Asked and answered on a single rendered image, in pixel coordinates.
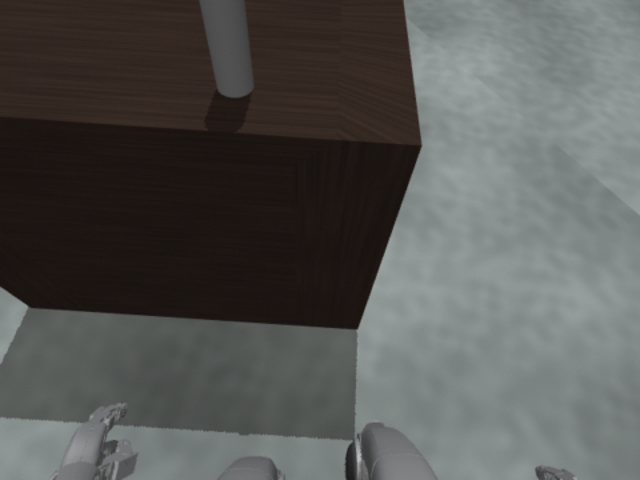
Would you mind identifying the left robot hand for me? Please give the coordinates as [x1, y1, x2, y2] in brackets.
[60, 403, 138, 480]

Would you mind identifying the bottle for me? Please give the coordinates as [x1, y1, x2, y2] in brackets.
[199, 0, 254, 98]

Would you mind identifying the left robot arm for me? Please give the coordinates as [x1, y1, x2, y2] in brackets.
[49, 462, 101, 480]

